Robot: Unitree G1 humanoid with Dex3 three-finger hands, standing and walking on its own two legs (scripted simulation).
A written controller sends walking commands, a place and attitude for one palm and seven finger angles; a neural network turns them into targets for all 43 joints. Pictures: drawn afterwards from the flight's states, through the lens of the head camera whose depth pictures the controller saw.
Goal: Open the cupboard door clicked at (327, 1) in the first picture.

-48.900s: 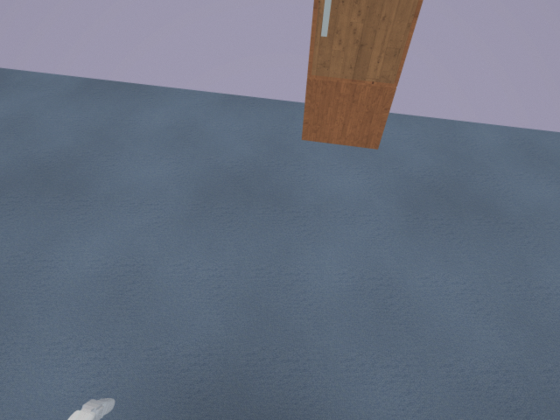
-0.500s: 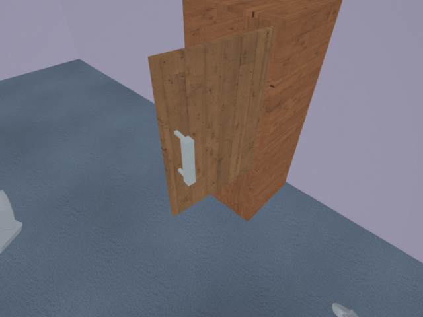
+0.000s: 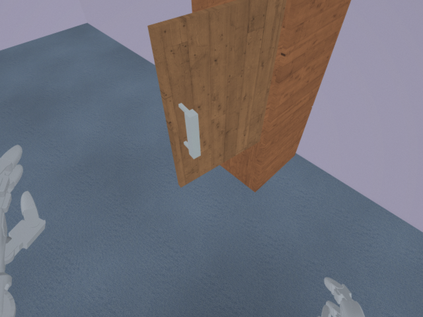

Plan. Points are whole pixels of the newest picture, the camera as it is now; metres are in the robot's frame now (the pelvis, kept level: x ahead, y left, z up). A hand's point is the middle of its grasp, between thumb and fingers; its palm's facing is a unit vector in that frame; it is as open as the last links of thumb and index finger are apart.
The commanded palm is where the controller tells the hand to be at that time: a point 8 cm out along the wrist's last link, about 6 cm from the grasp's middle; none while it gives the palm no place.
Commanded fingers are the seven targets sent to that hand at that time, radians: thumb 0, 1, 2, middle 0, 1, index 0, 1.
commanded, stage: let the arm hang, fingers relaxed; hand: left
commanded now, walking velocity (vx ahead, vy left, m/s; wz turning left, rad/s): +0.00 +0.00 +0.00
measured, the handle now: (188, 131) +0.61 +0.12 -0.05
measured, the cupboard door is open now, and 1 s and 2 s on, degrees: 82 82 82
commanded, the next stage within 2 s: look to check the result in 1.08 s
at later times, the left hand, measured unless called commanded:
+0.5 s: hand out of the picture -0.07 +0.22 -0.17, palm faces +0.06 -0.97 -0.23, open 7.2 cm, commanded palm none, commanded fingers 0.00 0.90 0.90 -0.20 -0.30 -0.20 -0.30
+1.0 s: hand out of the picture -0.04 +0.20 -0.17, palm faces +0.05 -0.99 -0.16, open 7.3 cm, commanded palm none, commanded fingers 0.00 0.90 0.90 -0.20 -0.30 -0.20 -0.30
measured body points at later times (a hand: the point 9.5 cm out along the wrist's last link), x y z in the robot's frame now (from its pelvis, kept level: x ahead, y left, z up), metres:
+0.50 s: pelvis -0.04 +0.02 +0.00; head -0.03 +0.03 +0.45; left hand -0.07 +0.27 -0.15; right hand -0.02 -0.21 -0.15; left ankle +0.01 +0.13 -0.74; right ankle -0.02 -0.07 -0.74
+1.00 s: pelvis -0.04 +0.04 +0.00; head -0.03 +0.04 +0.45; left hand -0.04 +0.25 -0.16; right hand -0.06 -0.17 -0.16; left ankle +0.01 +0.13 -0.74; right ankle -0.02 -0.07 -0.74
